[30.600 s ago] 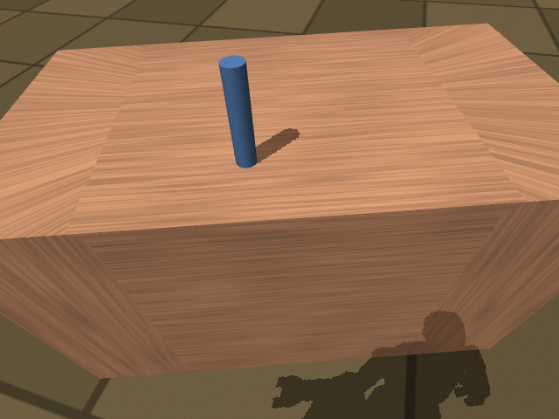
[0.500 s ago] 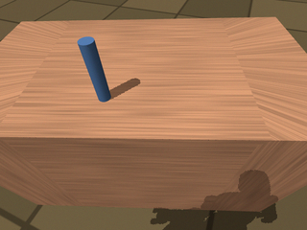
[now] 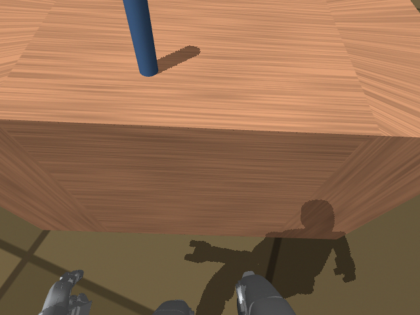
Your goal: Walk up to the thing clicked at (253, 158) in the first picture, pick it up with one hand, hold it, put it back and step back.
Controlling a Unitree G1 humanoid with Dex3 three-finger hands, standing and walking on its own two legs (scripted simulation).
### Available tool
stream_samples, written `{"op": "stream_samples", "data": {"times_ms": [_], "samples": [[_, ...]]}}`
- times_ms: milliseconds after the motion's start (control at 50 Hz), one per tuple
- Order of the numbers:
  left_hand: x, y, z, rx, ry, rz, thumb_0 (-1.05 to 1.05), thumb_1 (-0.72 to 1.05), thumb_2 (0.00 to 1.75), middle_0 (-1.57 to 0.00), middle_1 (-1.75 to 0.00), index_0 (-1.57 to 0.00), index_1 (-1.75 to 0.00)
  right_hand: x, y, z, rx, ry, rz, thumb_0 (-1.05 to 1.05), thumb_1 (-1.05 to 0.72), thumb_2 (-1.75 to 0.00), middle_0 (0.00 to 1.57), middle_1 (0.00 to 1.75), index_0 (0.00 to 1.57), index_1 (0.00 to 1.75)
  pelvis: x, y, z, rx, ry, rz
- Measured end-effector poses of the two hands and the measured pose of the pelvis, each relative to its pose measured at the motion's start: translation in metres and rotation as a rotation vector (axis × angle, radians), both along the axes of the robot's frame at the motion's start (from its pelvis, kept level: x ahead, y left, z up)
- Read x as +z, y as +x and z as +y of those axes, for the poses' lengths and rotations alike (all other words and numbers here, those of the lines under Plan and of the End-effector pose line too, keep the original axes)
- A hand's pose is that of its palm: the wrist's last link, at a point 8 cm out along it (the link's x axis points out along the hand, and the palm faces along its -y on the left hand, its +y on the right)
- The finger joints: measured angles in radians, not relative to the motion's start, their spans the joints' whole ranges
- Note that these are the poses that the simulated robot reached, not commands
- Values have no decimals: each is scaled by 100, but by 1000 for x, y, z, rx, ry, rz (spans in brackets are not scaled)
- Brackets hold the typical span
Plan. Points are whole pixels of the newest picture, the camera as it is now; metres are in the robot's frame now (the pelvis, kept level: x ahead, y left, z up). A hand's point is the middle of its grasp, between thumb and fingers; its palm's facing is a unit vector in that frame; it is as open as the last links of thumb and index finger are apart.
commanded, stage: step back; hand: left
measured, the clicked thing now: (140, 28) +0.61 +0.17 +0.15
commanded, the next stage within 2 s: none
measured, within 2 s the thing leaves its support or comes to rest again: neither
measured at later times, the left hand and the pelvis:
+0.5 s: hand out of the picture +0.04 +0.24 -0.11, palm faces -0.07 -0.91 -0.42, open 7.3 cm; pelvis -0.09 -0.02 +0.02, yaw -4 degrees
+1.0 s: hand out of the picture -0.15 +0.27 -0.15, palm faces -0.06 -0.93 -0.37, open 7.3 cm; pelvis -0.24 +0.00 +0.02, yaw -5 degrees
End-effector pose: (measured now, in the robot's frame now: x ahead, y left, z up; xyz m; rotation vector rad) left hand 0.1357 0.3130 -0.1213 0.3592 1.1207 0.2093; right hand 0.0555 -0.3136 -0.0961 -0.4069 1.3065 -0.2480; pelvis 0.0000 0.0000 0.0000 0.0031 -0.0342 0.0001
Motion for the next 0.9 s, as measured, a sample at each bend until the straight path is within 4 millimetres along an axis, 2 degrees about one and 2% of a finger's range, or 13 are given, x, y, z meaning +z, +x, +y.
{"op": "stream_samples", "data": {"times_ms": [60, 100, 220, 340, 480, 580, 680, 740, 820, 900], "samples": [[4, -12, -5, -6, -19, 29, 0, 91, 90, -20, -30, -21, -30, 9, -20, 6, -23, -3, 18, 0, -90, -90, 21, 30, 21, 30, 10, -7, 2, -1, -17, 12], [7, -23, -8, -18, -28, 44, 0, 91, 90, -20, -30, -21, -30, 11, -27, 7, -33, -7, 10, 0, -90, -90, 21, 30, 21, 30, 13, -12, 4, -19, -20, 17], [12, -54, -12, -51, -12, 87, 0, 91, 90, -21, -30, -21, -30, 5, -30, 3, -47, 6, -81, 0, -90, -90, 21, 30, 21, 30, 12, -33, 1, -58, -9, 12], [20, -77, -24, -66, 28, 65, 1, 91, 90, -21, -30, -21, -30, -16, -36, -11, -61, 51, -146, 0, -90, -90, 21, 30, 21, 30, 2, -57, -10, -78, -28, -18], [45, -100, -32, -57, 34, 4, 1, 91, 90, -21, -30, -21, -30, -7, -54, -11, -40, 84, -159, 0, -90, -90, 20, 30, 21, 30, 17, -85, -16, -80, 37, 3], [49, -112, -28, -64, 39, -47, 0, 90, 90, -21, -30, -21, -30, -8, -82, -13, -5, 52, -130, 0, -90, -90, 20, 30, 21, 30, 15, -111, -10, -54, 25, 22], [33, -137, -14, -52, 12, -82, 0, 90, 90, -21, -30, -21, -30, -10, -116, -4, 31, 15, -96, 0, -90, -90, 20, 30, 21, 30, 4, -144, 2, -8, 1, 10], [19, -161, -5, -34, -12, -63, 0, 91, 90, -21, -30, -21, -30, -3, -142, 8, 33, 8, -87, 0, -91, -90, 20, 30, 21, 30, 2, -164, 7, -26, 36, -19], [18, -199, -2, -9, -34, 5, 0, 91, 90, -21, -30, -21, -30, 15, -173, 13, 22, 3, -91, 0, -90, -90, 21, 30, 21, 30, 14, -182, 9, -19, -25, -18], [19, -237, 1, 9, -42, 39, 1, 91, 90, -21, -30, -21, -30, 28, -187, 10, 21, -15, -111, 0, -90, -90, 21, 30, 21, 30, 20, -202, 5, -47, -30, 3]]}}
